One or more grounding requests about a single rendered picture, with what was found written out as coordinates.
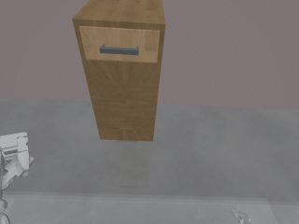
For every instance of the robot left forearm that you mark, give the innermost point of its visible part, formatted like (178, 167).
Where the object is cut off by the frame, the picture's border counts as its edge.
(3, 217)

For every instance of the right robot hand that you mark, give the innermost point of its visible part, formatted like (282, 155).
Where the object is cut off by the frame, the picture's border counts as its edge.
(242, 218)

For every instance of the left robot hand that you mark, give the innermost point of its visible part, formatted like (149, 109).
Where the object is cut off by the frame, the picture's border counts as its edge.
(14, 149)

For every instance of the handle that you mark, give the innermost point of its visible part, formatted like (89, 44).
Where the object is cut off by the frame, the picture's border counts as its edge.
(116, 50)

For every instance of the drawer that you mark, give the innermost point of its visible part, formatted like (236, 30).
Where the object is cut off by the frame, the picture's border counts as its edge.
(147, 42)

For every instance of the cabinet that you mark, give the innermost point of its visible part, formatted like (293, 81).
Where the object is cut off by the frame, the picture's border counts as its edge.
(124, 94)

